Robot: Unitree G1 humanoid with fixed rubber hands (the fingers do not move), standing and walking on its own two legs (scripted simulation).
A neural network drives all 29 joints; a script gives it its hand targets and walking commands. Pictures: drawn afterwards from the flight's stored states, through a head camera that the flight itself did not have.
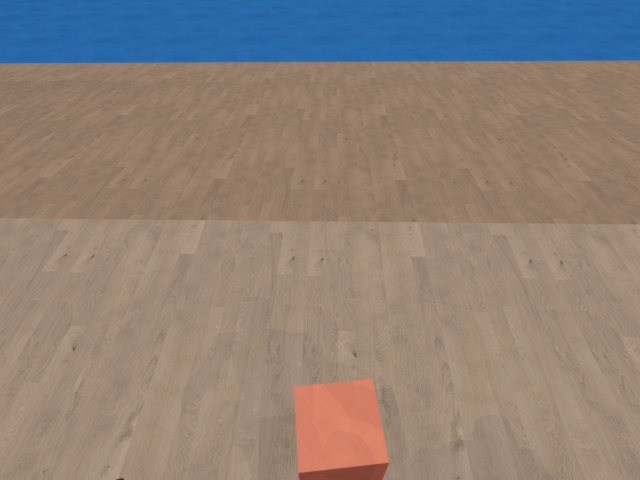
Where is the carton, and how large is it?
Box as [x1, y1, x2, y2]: [294, 379, 388, 479]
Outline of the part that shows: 372,379 294,387 298,473 300,479 382,478 388,464 388,458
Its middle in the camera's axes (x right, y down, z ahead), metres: +0.05 +0.55 +1.05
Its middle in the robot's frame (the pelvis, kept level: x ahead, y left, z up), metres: +0.39 +0.00 -0.66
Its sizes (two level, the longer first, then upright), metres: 0.210 0.200 0.250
